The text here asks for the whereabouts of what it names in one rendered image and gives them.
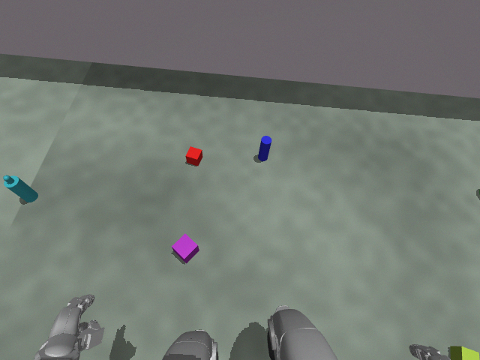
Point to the right robot hand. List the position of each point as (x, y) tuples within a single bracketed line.
[(426, 353)]

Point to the left robot arm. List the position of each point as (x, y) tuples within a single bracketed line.
[(59, 347)]

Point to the left robot hand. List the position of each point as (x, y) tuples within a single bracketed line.
[(68, 321)]

